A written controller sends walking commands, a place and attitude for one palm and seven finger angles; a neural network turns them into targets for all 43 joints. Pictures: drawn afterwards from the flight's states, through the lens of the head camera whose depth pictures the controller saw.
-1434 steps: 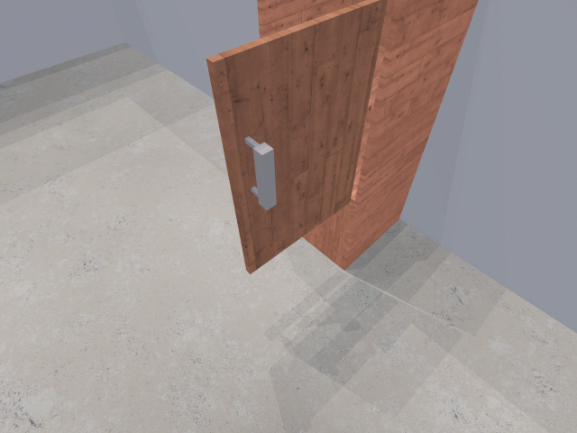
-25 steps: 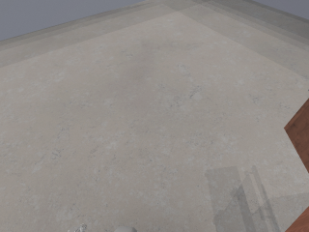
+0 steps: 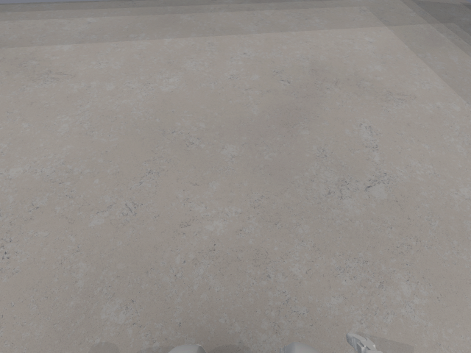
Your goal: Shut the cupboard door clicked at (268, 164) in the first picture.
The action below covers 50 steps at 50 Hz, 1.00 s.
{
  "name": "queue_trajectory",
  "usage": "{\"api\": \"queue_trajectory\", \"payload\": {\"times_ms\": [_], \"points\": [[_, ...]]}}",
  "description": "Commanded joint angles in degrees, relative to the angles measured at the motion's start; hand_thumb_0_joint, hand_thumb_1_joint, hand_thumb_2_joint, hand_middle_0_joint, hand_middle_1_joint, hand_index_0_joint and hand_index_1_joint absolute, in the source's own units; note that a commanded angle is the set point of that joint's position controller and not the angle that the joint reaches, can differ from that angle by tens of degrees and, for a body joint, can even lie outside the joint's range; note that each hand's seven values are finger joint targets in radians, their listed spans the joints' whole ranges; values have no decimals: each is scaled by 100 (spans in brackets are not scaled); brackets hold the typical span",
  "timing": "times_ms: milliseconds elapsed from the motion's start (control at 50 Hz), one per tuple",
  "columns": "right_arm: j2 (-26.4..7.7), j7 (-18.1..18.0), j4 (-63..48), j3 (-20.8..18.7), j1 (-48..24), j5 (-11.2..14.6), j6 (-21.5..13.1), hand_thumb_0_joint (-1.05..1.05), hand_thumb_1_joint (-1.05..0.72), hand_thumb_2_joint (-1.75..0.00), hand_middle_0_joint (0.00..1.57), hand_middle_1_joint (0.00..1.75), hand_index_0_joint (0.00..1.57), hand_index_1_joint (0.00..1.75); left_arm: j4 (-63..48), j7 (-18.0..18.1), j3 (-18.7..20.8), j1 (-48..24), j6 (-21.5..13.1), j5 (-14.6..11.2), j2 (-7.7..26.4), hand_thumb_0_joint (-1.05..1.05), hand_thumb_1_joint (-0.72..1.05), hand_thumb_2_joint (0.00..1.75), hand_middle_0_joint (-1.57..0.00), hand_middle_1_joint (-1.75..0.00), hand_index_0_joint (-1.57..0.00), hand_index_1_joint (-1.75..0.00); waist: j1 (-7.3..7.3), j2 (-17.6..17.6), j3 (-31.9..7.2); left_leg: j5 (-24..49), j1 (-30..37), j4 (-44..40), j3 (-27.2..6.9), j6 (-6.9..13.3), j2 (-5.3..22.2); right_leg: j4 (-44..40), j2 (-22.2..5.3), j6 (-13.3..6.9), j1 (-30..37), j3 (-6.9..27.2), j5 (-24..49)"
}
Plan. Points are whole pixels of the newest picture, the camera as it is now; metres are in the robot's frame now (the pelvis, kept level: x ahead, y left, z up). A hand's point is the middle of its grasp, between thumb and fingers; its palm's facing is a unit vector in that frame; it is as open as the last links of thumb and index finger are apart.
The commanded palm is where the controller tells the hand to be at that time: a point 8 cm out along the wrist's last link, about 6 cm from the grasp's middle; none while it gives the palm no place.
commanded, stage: walk to a spot facing it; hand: left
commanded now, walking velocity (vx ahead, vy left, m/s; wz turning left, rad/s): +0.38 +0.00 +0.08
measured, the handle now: out of the picture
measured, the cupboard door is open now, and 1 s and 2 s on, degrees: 57 57 57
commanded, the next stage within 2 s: turn to face it in 0.30 s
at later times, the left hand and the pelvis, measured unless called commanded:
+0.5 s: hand (194, 240) +0.35 +0.12 -0.15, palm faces +0.03 -0.98 -0.18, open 7.4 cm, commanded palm none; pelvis +0.24 -0.05 +0.00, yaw +4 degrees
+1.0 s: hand (168, 226) +0.39 +0.19 -0.17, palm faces -0.07 -0.98 -0.17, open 7.4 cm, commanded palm none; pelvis +0.33 +0.00 +0.01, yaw -12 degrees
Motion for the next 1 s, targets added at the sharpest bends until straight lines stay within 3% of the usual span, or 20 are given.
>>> {"api": "queue_trajectory", "payload": {"times_ms": [0, 100, 280, 320, 360, 380, 400, 420, 440, 480, 540, 700, 760, 800, 820, 840, 860, 880, 920, 980], "points": [[-710, -126, 184, -167, 977, 63, -135, 0, -90, -90, 20, 30, 20, 30, -428, -47, 39, 196, -132, 44, 169, 0, 90, 90, -20, -30, -20, -30, -198, 779, -612, 1738, 1136, -1992, -1439, 503, 1394, -549, -18, 19, -741, 309, 871], [-615, -117, 429, -210, 1291, 83, -128, 0, -90, -90, 20, 30, 20, 30, -704, -98, 33, -641, -71, 34, 227, 0, 90, 90, -20, -30, -20, -30, -251, 526, -64, 892, 1150, -2540, -1429, 595, 1347, -1601, 10, 50, -1127, 348, 1654], [-630, -179, 926, -185, 2084, 12, -125, 0, -90, -90, 20, 30, 20, 30, -1051, -114, -49, -1749, -172, -34, 187, 0, 90, 90, -20, -30, -20, -30, -517, 671, 165, 3011, 2052, -2017, -1144, 537, 1416, -3372, 399, -311, -750, 101, 1588], [-645, -199, 1025, -181, 2083, 13, -109, 0, -90, -90, 20, 30, 20, 30, -990, -82, -34, -1437, -213, -37, 263, 0, 90, 90, -20, -30, -20, -30, -340, 773, 77, 3892, 1992, -1574, -1094, 466, 1440, -3643, 563, -445, -80, 22, 1344], [-663, -200, 1048, -178, 1941, 75, -114, 0, -90, -90, 20, 30, 20, 30, -591, -39, 57, -99, -308, -17, 472, 0, 90, 90, -20, -30, -20, -30, 264, 436, -638, 4135, 1464, -116, -993, 204, 1134, -4216, 703, -551, 1879, 34, 1818], [-508, -155, 1001, -176, 1992, 150, -139, 0, -90, -90, 20, 30, 20, 30, -297, 32, 168, 832, -386, 43, 868, 0, 90, 90, -20, -30, -20, -30, 566, -331, -1377, 2842, 325, 1371, -678, -17, 614, -4222, -178, -826, 3566, 999, 2677], [-322, -167, 901, -160, 2466, 214, -162, 0, -90, -90, 20, 30, 20, 30, -77, 90, 256, 1418, -375, 31, 1297, 0, 90, 90, -20, -30, -20, -30, 482, -1473, -2116, -1425, -733, 3139, -331, -316, -373, -4671, -1726, -1536, 4575, 2862, 4457], [-428, -215, 943, -168, 2369, 196, -108, 0, -90, -90, 20, 30, 20, 30, -115, 111, 200, 1169, -338, -82, 1250, 0, 90, 90, -20, -30, -20, -30, 390, -1021, -1907, -1952, -805, 3923, -814, -292, -78, -4997, -1854, -1783, 3899, 2997, 4514], [-312, -204, 916, -168, 1962, 183, -85, 0, -90, -90, 20, 30, 20, 30, -187, 127, 150, 681, -339, -73, 931, 0, 90, 90, -20, -30, -20, -30, 284, -1084, -1404, -1674, -1028, 4133, -853, -333, 136, -5115, -1564, -1787, 3274, 2876, 4633], [-123, -178, 809, -132, 1473, 130, -2, 0, -90, -90, 20, 30, 20, 30, -306, 173, 18, 78, -339, -94, 500, 0, 90, 90, -20, -30, -20, -30, -1, -107, -675, -1085, -980, 3693, -792, -471, 466, -5181, -1071, -1635, 2077, 1805, 5188], [155, -129, 824, -72, 1687, 67, 223, 0, -90, -90, 20, 30, 20, 30, -342, 175, 8, -200, -365, -64, 365, 0, 90, 90, -20, -30, -20, -30, -391, -335, -714, -678, -506, 2733, -479, -648, 538, -5332, -550, -1306, 1272, 976, 5209], [-153, -124, 156, -175, 460, 94, 341, 0, -90, -90, 20, 30, 20, 30, -370, 135, 188, -41, -179, -5, 690, 0, 90, 90, -20, -30, -20, -30, -211, -634, -993, -429, -704, 1399, -460, -868, 345, -5161, -389, -1340, 1594, 1771, 3894], [-262, -165, -30, -182, 176, 127, 297, 0, -90, -90, 20, 30, 20, 30, -444, 127, 259, -80, -85, -15, 797, 0, 90, 90, -20, -30, -20, -30, -170, -695, -904, -401, -156, 650, -533, -844, 206, -4941, -369, -1265, 1359, 2100, 3621], [-388, -191, 12, -207, 419, 142, 256, 0, -90, -90, 20, 30, 20, 30, -505, 131, 274, -251, -14, -36, 776, 0, 90, 90, -20, -30, -20, -30, -353, -638, -895, 215, 817, -368, -539, -829, 215, -4638, -174, -964, 736, 2101, 2897], [-597, -223, 58, -230, 622, 124, 199, 0, -90, -90, 20, 30, 20, 30, -583, 129, 248, -270, 23, -74, 607, 0, 90, 90, -20, -30, -20, -30, -414, -201, -967, 636, 1566, -959, -728, -759, 603, -4292, 228, -708, 235, 1831, 2031], [-1090, -239, 17, -305, 753, 55, 148, 0, -90, -90, 20, 30, 20, 30, -666, 102, 205, -110, 60, -126, 315, 0, 90, 90, -20, -30, -20, -30, -414, 1168, -1085, 1464, 2112, -1358, -2013, -309, 1857, -3416, 1031, -332, -549, 1210, 147], [-1372, -262, -42, -352, 939, 18, 189, 0, -90, -90, 20, 30, 20, 30, -762, 84, 180, -184, 74, -119, 371, 0, 90, 90, -20, -30, -20, -30, -498, 1613, -1046, 2284, 1885, -1559, -2728, 327, 2827, -1985, 1151, -122, -730, 605, -1517], [-1328, -275, -137, -329, 787, -13, 247, 0, -90, -90, 20, 30, 20, 30, -824, 73, 208, -217, 110, -80, 473, 0, 90, 90, -20, -30, -20, -30, -436, 1041, -844, 2060, 1345, -1571, -2451, 617, 2893, -1169, 876, -114, -573, 757, -1385], [-1005, -297, -330, -219, 207, -7, 219, 0, -90, -90, 20, 30, 20, 30, -699, 12, 307, -153, 205, 10, 613, 0, 90, 90, -20, -30, -20, -30, -163, 1024, -509, 2046, 880, -1737, -1912, 423, 2442, -368, 752, -18, -718, 753, -766], [-906, -287, -413, -194, 72, 9, 221, 0, -90, -90, 20, 30, 20, 30, -733, -78, 303, -88, 310, -8, 501, 0, 90, 90, -20, -30, -20, -30, -42, 1069, -542, 1986, 877, -1680, -924, 229, 1990, -163, 645, 102, -666, 586, -145]]}}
